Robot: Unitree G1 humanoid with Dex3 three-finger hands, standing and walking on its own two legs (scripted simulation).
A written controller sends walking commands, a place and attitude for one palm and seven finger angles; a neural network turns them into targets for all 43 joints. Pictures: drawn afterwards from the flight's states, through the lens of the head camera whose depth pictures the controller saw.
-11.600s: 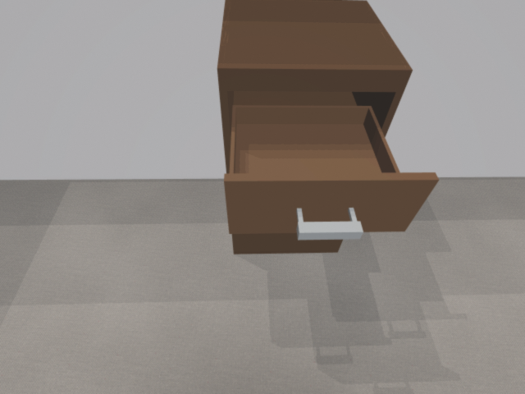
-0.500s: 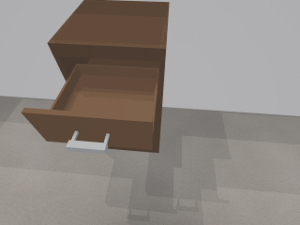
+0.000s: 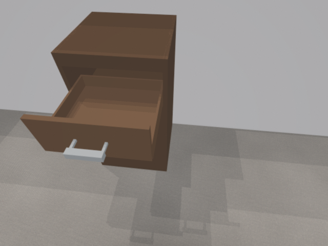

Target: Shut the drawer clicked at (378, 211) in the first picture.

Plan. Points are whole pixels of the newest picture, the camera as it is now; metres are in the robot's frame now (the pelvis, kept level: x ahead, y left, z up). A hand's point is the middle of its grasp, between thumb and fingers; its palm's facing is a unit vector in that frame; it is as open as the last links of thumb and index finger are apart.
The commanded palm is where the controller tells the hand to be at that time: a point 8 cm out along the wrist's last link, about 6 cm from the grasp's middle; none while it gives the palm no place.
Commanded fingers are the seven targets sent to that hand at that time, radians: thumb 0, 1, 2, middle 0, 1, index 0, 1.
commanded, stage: come to a stop and stand still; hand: left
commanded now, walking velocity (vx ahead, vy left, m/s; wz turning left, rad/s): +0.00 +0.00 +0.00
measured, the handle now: (87, 149) +0.41 +0.28 -0.07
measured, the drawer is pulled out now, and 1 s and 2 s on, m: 0.30 0.30 0.30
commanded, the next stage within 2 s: look again from close up in 0.14 s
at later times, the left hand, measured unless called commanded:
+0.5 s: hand out of the picture +0.00 +0.21 -0.18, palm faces +0.02 -0.98 -0.21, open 7.3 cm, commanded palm none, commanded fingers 0.00 0.90 0.90 -0.20 -0.30 -0.20 -0.30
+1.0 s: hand out of the picture +0.01 +0.23 -0.18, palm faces +0.01 -0.98 -0.18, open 7.4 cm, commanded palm none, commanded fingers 0.00 0.90 0.90 -0.20 -0.30 -0.20 -0.30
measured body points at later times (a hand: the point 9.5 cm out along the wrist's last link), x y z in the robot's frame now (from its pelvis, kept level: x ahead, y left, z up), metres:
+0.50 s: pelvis +0.00 +0.04 -0.01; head -0.01 +0.03 +0.44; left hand +0.00 +0.26 -0.16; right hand -0.02 -0.15 -0.17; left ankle -0.02 +0.15 -0.74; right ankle +0.01 -0.06 -0.74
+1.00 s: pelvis +0.02 +0.06 +0.00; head +0.02 +0.06 +0.45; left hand +0.01 +0.28 -0.16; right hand +0.00 -0.16 -0.17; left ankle -0.02 +0.15 -0.74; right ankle +0.01 -0.06 -0.74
